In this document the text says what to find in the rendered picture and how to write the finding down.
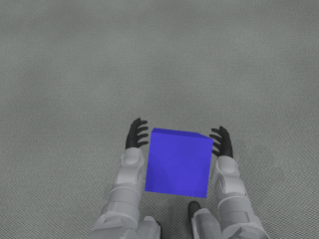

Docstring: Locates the left robot forearm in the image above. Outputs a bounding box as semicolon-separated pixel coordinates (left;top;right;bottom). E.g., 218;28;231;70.
89;147;147;235

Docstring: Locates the robot left shin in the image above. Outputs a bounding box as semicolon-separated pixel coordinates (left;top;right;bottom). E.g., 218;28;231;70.
144;216;156;222

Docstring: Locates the left robot hand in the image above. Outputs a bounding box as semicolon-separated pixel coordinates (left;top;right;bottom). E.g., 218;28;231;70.
125;118;149;149

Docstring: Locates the right robot forearm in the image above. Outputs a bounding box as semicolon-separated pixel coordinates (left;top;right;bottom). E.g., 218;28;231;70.
210;155;270;239

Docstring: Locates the robot left thigh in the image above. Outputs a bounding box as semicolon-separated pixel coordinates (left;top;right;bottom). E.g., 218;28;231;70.
136;220;160;239

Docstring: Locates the carton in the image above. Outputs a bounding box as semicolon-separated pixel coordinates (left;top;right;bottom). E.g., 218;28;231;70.
145;127;213;198

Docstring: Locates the robot left upper arm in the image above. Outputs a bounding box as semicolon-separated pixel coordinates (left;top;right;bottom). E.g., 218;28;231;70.
87;226;139;239

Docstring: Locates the right robot hand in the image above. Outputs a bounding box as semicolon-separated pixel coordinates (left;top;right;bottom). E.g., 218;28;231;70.
209;126;233;158

